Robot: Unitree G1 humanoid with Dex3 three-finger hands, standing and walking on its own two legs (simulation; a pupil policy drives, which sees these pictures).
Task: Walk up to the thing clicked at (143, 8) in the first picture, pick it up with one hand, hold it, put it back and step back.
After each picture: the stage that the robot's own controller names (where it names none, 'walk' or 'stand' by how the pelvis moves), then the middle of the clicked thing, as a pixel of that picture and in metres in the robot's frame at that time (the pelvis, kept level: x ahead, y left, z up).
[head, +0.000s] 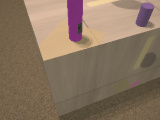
stand; (144, 15) +0.79 -0.35 -0.01
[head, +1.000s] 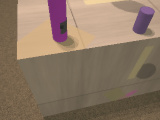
sink last; (142, 20) +0.67 -0.30 +0.03
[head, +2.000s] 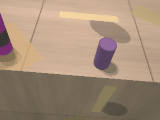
rise first; (104, 54) +0.45 -0.07 +0.03
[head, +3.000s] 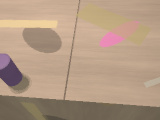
walk; (7, 70) +0.38 +0.28 +0.02
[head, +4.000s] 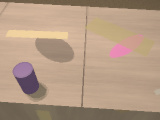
stand; (27, 78) +0.37 +0.21 -0.01
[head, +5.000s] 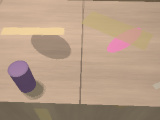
stand; (23, 77) +0.37 +0.22 +0.00
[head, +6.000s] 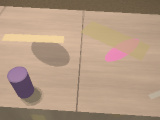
stand; (21, 83) +0.36 +0.22 -0.01
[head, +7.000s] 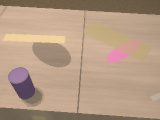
stand; (22, 84) +0.36 +0.22 -0.01
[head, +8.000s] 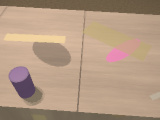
rise first; (23, 83) +0.36 +0.22 -0.01
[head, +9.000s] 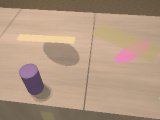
rise first; (32, 79) +0.37 +0.22 -0.01
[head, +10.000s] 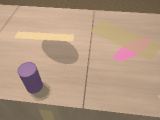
go down; (31, 78) +0.38 +0.22 -0.01
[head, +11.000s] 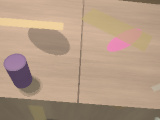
go down; (19, 71) +0.38 +0.20 +0.01
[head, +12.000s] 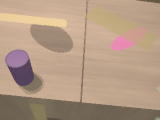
go down; (21, 68) +0.38 +0.19 +0.03
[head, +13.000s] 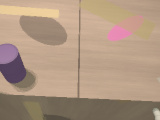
close in; (10, 64) +0.38 +0.20 +0.06
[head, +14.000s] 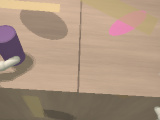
close; (9, 46) +0.43 +0.21 +0.07
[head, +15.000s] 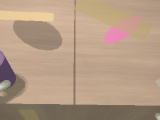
lift; out of the picture +0.36 +0.23 +0.06
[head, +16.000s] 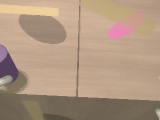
lift; (1, 65) +0.37 +0.23 +0.07
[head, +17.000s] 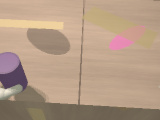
lift; (11, 74) +0.33 +0.20 +0.10
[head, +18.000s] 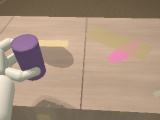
hold; (30, 58) +0.33 +0.15 +0.19
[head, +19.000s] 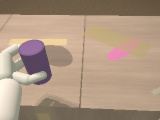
hold; (36, 63) +0.33 +0.13 +0.16
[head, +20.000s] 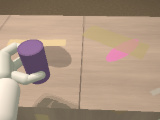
crouch; (35, 62) +0.33 +0.13 +0.16
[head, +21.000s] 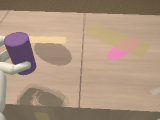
crouch; (21, 54) +0.37 +0.18 +0.15
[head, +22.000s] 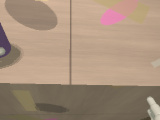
lower; out of the picture +0.45 +0.22 +0.08
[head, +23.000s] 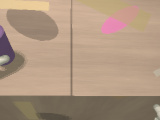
lower; out of the picture +0.43 +0.22 +0.07
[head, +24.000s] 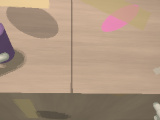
lower; out of the picture +0.44 +0.22 +0.08
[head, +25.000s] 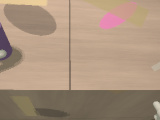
lower; out of the picture +0.45 +0.22 +0.08
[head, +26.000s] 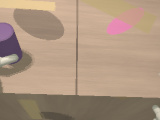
draw back; (6, 44) +0.43 +0.20 +0.07
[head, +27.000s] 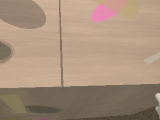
rise; out of the picture +0.45 +0.22 +0.09
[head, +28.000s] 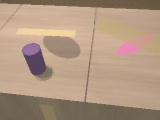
sink last; (35, 59) +0.45 +0.21 +0.04
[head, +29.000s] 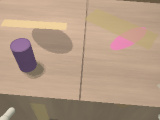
stand; (24, 55) +0.44 +0.22 +0.05
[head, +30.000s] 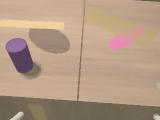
stand; (20, 56) +0.43 +0.22 +0.05
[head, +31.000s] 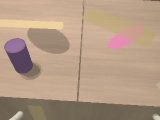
stand; (19, 56) +0.43 +0.22 +0.05
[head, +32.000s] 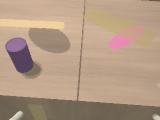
stand; (20, 55) +0.43 +0.22 +0.05
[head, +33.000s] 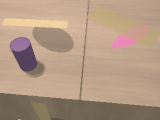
stand; (24, 55) +0.44 +0.21 +0.05
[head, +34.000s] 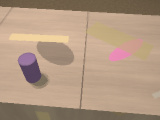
walk; (30, 68) +0.43 +0.21 -0.01
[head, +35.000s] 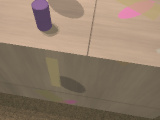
walk; (42, 16) +0.62 +0.16 +0.02
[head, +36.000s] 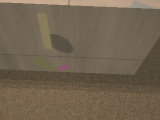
walk; out of the picture +0.92 +0.29 +0.02
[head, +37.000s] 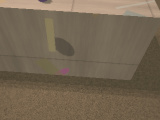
stand; out of the picture +1.04 +0.26 +0.00
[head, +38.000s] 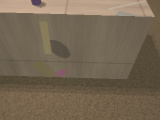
stand; out of the picture +1.05 +0.29 -0.01
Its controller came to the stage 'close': yes
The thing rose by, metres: 0.20
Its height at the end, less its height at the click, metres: +0.00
